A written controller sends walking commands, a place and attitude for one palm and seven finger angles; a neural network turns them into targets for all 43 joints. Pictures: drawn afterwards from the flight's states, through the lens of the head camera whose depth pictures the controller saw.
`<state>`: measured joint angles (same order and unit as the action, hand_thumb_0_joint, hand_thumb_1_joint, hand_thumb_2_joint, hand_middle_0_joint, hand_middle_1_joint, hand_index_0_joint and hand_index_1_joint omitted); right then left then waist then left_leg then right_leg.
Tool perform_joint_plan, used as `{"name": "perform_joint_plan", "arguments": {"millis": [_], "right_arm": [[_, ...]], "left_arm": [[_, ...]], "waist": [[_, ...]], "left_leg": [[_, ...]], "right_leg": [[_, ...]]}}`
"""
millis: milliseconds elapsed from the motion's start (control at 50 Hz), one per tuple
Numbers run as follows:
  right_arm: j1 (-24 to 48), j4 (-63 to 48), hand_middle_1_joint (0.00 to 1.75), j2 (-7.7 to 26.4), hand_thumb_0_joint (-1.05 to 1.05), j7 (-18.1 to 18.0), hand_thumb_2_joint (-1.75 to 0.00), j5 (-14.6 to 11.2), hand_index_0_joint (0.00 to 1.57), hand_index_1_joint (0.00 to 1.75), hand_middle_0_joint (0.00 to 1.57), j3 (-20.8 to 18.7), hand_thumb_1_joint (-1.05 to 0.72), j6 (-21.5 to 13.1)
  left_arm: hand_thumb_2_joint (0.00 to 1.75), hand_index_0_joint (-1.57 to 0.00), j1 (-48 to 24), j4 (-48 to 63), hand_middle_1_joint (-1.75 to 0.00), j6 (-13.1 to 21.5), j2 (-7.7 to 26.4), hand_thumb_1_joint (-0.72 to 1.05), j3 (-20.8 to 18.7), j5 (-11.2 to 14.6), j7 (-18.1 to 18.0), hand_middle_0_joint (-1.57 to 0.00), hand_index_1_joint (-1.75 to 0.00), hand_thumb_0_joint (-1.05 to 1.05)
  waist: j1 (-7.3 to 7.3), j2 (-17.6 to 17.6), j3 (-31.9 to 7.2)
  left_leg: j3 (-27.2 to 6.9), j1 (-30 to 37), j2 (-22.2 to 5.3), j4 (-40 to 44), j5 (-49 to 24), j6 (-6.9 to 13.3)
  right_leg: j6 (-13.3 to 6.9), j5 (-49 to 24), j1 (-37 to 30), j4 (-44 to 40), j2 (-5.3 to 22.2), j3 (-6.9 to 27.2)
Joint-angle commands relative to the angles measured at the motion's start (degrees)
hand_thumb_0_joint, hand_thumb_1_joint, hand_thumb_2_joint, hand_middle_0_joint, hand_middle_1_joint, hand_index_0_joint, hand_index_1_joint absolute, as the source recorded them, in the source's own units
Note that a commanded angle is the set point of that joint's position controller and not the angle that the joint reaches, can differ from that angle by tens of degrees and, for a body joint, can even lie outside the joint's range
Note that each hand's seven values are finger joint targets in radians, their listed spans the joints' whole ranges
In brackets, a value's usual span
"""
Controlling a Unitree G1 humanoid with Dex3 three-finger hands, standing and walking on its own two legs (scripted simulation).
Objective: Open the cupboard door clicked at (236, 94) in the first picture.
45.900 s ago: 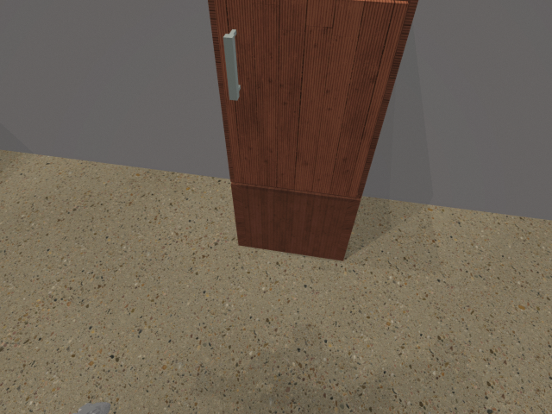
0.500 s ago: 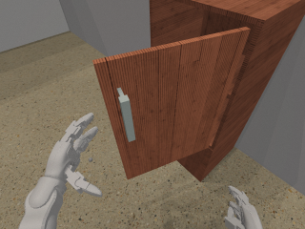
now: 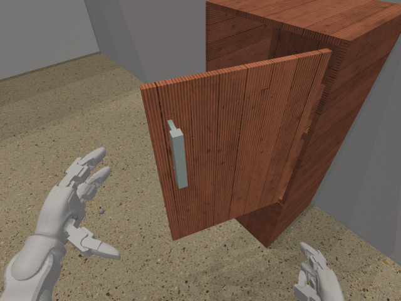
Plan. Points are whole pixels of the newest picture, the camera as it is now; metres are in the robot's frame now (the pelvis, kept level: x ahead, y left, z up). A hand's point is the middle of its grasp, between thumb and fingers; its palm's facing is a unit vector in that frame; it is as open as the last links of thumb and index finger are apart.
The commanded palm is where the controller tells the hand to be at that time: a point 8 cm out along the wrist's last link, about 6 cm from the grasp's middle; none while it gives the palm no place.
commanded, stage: draw the hand back to the body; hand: left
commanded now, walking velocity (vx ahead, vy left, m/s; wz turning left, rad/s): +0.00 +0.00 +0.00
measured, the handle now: (176, 155) +0.39 +0.10 +0.10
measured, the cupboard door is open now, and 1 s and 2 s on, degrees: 71 71 71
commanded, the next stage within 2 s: step back with the hand held close in 1.04 s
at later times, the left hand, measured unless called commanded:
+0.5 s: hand (68, 195) +0.23 +0.24 +0.15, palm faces +0.38 -0.85 -0.38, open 11.0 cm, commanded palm +0.18 +0.29 +0.17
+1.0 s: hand (57, 195) +0.23 +0.26 +0.16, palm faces +0.43 -0.81 -0.39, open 7.5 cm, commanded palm +0.18 +0.29 +0.18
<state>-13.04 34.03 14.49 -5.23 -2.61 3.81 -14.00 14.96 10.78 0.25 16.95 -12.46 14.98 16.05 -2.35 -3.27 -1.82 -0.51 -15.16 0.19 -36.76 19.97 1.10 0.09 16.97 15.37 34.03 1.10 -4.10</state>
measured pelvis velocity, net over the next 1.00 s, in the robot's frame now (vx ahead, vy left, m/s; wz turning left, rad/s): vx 0.03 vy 0.00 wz -0.02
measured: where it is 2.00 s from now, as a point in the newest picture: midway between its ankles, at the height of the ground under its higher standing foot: outside the picture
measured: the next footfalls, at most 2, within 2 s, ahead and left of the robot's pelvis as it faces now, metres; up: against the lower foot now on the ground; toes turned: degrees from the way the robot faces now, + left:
none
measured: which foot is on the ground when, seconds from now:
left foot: down 0.00-1.00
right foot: down 0.00-1.00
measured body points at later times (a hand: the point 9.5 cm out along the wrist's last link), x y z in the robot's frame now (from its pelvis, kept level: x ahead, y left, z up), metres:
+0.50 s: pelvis +0.03 +0.00 +0.02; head +0.01 -0.01 +0.47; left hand +0.21 +0.29 +0.18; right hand +0.21 -0.21 -0.07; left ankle +0.00 +0.11 -0.73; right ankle +0.01 -0.12 -0.73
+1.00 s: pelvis +0.03 +0.00 +0.02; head +0.01 -0.02 +0.47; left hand +0.20 +0.30 +0.18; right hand +0.21 -0.22 -0.07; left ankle +0.00 +0.11 -0.73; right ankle +0.01 -0.12 -0.73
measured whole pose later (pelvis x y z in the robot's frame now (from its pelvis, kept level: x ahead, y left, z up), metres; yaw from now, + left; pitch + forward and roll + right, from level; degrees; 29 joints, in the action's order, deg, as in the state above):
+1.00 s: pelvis +0.03 +0.00 +0.02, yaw -1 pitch -4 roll -1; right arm -10.3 37.6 12.6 -4.0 0.1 1.2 -6.2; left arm 25.7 20.5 4.8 18.7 -18.2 2.9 -6.6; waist -3.9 -3.5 1.4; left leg 0.9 -3.1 -0.1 -23.3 15.9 0.9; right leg 0.1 13.0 4.4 21.6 0.4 -2.7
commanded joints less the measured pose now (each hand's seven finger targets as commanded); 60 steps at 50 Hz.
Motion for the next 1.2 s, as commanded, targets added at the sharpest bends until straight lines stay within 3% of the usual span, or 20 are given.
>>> {"name": "perform_joint_plan", "arguments": {"millis": [0, 60, 80, 140, 180, 260, 300, 340, 380, 440, 500, 580, 640, 700, 780, 880, 1120, 1140, 1160, 1180], "right_arm": [[8.1, -8.3, 0.30, 4.8, 0.00, -0.8, -0.90, 2.2, 0.20, 0.30, 0.20, -2.6, -0.90, -2.4], [8.2, -7.5, 0.30, 4.6, 0.00, -0.2, -0.90, 2.5, 0.20, 0.30, 0.20, -2.7, -0.90, -0.5], [8.3, -7.0, 0.30, 5.0, 0.00, -0.2, -0.90, 2.6, 0.20, 0.30, 0.20, -3.0, -0.90, -0.2], [8.7, -6.7, 0.30, 4.5, 0.00, -0.1, -0.90, 2.8, 0.20, 0.30, 0.20, -3.1, -0.90, 0.8], [9.3, -6.1, 0.30, 4.7, 0.00, -0.2, -0.90, 2.9, 0.20, 0.30, 0.20, -3.3, -0.90, 1.4], [9.5, -5.9, 0.30, 4.3, 0.00, 0.0, -0.90, 3.1, 0.20, 0.30, 0.20, -3.4, -0.90, 2.1], [9.7, -5.6, 0.30, 4.3, 0.00, 0.1, -0.90, 3.1, 0.20, 0.30, 0.20, -3.6, -0.90, 2.5], [9.7, -5.7, 0.30, 4.3, 0.00, 0.4, -0.90, 3.0, 0.20, 0.30, 0.20, -3.8, -0.90, 2.9], [9.7, -5.6, 0.30, 4.6, 0.00, 0.6, -0.90, 3.1, 0.20, 0.30, 0.20, -4.1, -0.90, 3.1], [9.4, -5.9, 0.30, 4.3, 0.00, 0.9, -0.90, 3.0, 0.20, 0.30, 0.20, -4.4, -0.90, 3.8], [9.7, -6.0, 0.30, 4.1, 0.00, 1.0, -0.90, 3.0, 0.20, 0.30, 0.20, -4.4, -0.90, 4.4], [9.5, -5.9, 0.30, 4.5, 0.00, 0.9, -0.90, 2.9, 0.20, 0.30, 0.20, -4.7, -0.90, 4.6], [9.3, -6.1, 0.30, 4.3, 0.00, 0.9, -0.90, 2.8, 0.20, 0.30, 0.20, -4.8, -0.90, 4.8], [9.4, -5.8, 0.30, 4.4, 0.00, 1.0, -0.90, 2.8, 0.20, 0.30, 0.20, -4.9, -0.90, 4.7], [9.5, -5.7, 0.30, 4.7, 0.00, 0.9, -0.90, 2.8, 0.20, 0.30, 0.20, -5.1, -0.90, 4.8], [9.9, -5.7, 0.30, 4.5, 0.00, 0.7, -0.90, 2.9, 0.20, 0.30, 0.20, -4.9, -0.90, 4.7], [10.0, -5.6, 0.30, 4.0, 0.00, 0.7, -0.90, 2.8, 0.20, 0.30, 0.20, -4.9, -0.90, 4.6], [10.7, -6.1, 0.30, 4.1, 0.00, 0.7, -0.90, 2.7, 0.20, 0.30, 0.20, -4.8, -0.90, 4.3], [9.2, -8.1, 0.30, 5.4, 0.00, 0.8, -0.90, 2.2, 0.20, 0.30, 0.20, -4.7, -0.90, 5.4], [9.3, -6.8, 0.30, 4.8, 0.00, 0.6, -0.90, 2.4, 0.20, 0.30, 0.20, -4.6, -0.90, 6.3]], "left_arm": [[0.42, -0.16, -4.2, 17.4, -0.30, 5.6, 7.1, -0.22, -2.6, -8.0, -16.0, -0.16, -0.30, 0.00], [0.47, -0.16, -1.7, 19.4, -0.30, 6.6, 7.0, -0.12, -2.5, -10.3, -20.3, -0.16, -0.30, 0.00], [0.48, -0.16, -1.3, 19.7, -0.30, 6.9, 8.9, -0.08, -3.8, -10.9, -21.2, -0.16, -0.30, 0.00], [0.52, -0.17, -1.9, 20.3, -0.30, 7.7, 7.8, 0.02, -3.0, -12.2, -22.7, -0.17, -0.30, 0.00], [0.55, -0.17, -2.3, 19.6, -0.30, 8.0, 9.6, 0.09, -4.5, -12.6, -23.4, -0.17, -0.30, 0.00], [0.62, -0.18, -0.8, 21.1, -0.30, 8.4, 8.8, 0.23, -4.8, -13.0, -23.8, -0.18, -0.30, 0.00], [0.64, -0.18, 1.3, 20.2, -0.30, 8.4, 9.4, 0.31, -6.3, -12.8, -23.9, -0.18, -0.30, 0.00], [0.68, -0.18, 2.0, 21.1, -0.30, 8.4, 9.4, 0.37, -6.7, -12.8, -23.8, -0.18, -0.30, 0.00], [0.70, -0.18, 3.6, 20.9, -0.30, 8.5, 11.1, 0.44, -8.6, -12.9, -23.9, -0.18, -0.30, 0.00], [0.75, -0.19, 5.6, 21.7, -0.30, 8.4, 10.8, 0.55, -9.9, -12.5, -23.7, -0.19, -0.30, 0.00], [0.80, -0.19, 6.0, 21.3, -0.30, 8.2, 10.9, 0.65, -10.5, -12.3, -23.6, -0.19, -0.30, 0.00], [0.86, -0.20, 5.7, 22.4, -0.30, 8.3, 13.5, 0.80, -13.6, -12.2, -23.9, -0.20, -0.30, 0.00], [0.90, -0.20, 5.7, 22.9, -0.30, 8.5, 12.8, 0.90, -13.6, -12.0, -23.9, -0.20, -0.30, 0.00], [0.90, -0.20, 5.4, 22.3, -0.30, 8.3, 11.1, 0.90, -11.6, -12.1, -23.7, -0.20, -0.30, 0.00], [0.90, -0.20, 5.1, 21.8, -0.30, 8.2, 13.0, 0.90, -12.8, -12.2, -24.0, -0.20, -0.30, 0.00], [0.90, -0.20, 4.9, 22.2, -0.30, 8.3, 13.6, 0.90, -13.7, -12.2, -24.1, -0.20, -0.30, 0.00], [0.90, -0.20, 5.7, 20.9, -0.30, 8.7, 12.0, 0.90, -12.6, -12.0, -23.8, -0.20, -0.30, 0.00], [0.90, -0.20, 1.4, 26.2, -0.30, 9.3, 14.0, 0.90, -13.7, -11.9, -24.0, -0.20, -0.30, 0.00], [0.90, -0.20, -1.7, 27.7, -0.30, 11.6, 21.4, 0.90, -21.3, -11.8, -24.2, -0.20, -0.30, 0.00], [0.90, -0.20, -0.4, 24.6, -0.30, 12.4, 21.2, 0.90, -21.5, -12.2, -23.9, -0.20, -0.30, 0.00]], "waist": [[-0.40, 2.3, 1.3], [-0.42, -1.3, -0.6], [-0.59, 0.3, -1.1], [-0.33, -1.2, -1.2], [-0.38, 1.2, -0.3], [-0.78, -1.3, -2.2], [-1.08, 1.3, -1.9], [-1.16, -0.3, -2.0], [-1.52, 0.4, -2.2], [-1.65, 0.5, -3.1], [-1.54, 0.3, -1.3], [-1.94, 0.2, -2.4], [-1.70, 0.3, -2.2], [-1.25, -1.0, -1.5], [-1.52, 1.3, -1.5], [-1.81, -0.4, -1.3], [-1.60, 0.0, -0.2], [-1.69, -0.8, -1.7], [1.04, 2.1, 3.7], [0.98, 2.2, 4.0]], "left_leg": [[-1.8, -0.9, -0.5, 12.3, -3.5, -0.2], [-1.2, 2.1, -0.6, 14.1, -6.5, -0.3], [-0.9, 2.6, -0.8, 14.4, -7.7, -0.3], [-0.7, 4.7, -0.8, 15.9, -10.4, -0.3], [-0.5, 5.5, -1.0, 16.4, -10.7, -0.1], [-0.3, 8.0, -0.8, 17.0, -16.5, -0.3], [-0.2, 8.0, -1.1, 17.2, -17.4, -0.3], [-0.1, 8.5, -1.1, 17.2, -19.5, -0.5], [0.3, 8.9, -1.1, 16.7, -21.5, -0.5], [0.5, 9.4, -1.3, 16.4, -25.1, -0.6], [0.9, 9.3, -1.4, 16.4, -25.0, -0.5], [0.8, 10.1, -1.5, 16.0, -26.2, -0.6], [0.9, 10.2, -1.4, 16.1, -26.1, -0.5], [0.9, 10.5, -1.4, 16.3, -25.9, -0.5], [1.0, 10.4, -1.3, 16.2, -24.1, -0.3], [0.9, 10.0, -1.2, 16.5, -22.6, -0.5], [1.2, 9.7, -1.1, 17.1, -19.6, -0.2], [0.9, 10.2, -1.0, 16.9, -19.1, -0.2], [-0.4, 4.9, -1.8, 15.0, -14.7, 1.0], [-1.0, 4.3, -1.5, 14.2, -12.3, 0.9]], "right_leg": [[-1.3, -0.5, -3.8, -10.2, -0.6, 2.0], [-1.5, -3.5, -6.8, -10.7, -0.3, 1.8], [-1.6, -4.4, -8.1, -11.4, -0.3, 2.0], [-1.5, -6.4, -9.3, -12.0, -0.4, 1.7], [-1.5, -6.4, -9.9, -13.3, -0.5, 1.8], [-1.6, -11.3, -12.2, -13.0, -0.6, 1.6], [-1.5, -12.2, -13.0, -13.3, -0.7, 1.6], [-1.5, -13.6, -13.4, -13.2, -0.7, 1.6], [-1.5, -15.8, -14.2, -13.3, -0.8, 1.8], [-1.3, -18.3, -14.9, -12.9, -0.7, 1.8], [-1.2, -18.8, -14.0, -13.4, -0.7, 1.8], [-1.2, -19.3, -14.4, -13.5, -0.9, 1.9], [-1.1, -19.1, -14.2, -13.6, -0.9, 1.8], [-1.0, -18.8, -13.5, -13.8, -0.8, 1.9], [-1.0, -18.2, -13.6, -14.1, -0.9, 1.9], [-1.2, -17.3, -13.8, -14.4, -0.9, 2.0], [-1.0, -14.9, -13.1, -15.3, -0.9, 2.2], [-1.0, -14.5, -13.6, -15.4, -0.9, 2.5], [-0.9, -16.5, -7.5, -18.1, 1.6, 7.0], [-1.3, -16.6, -6.8, -18.5, 3.1, 7.6]]}}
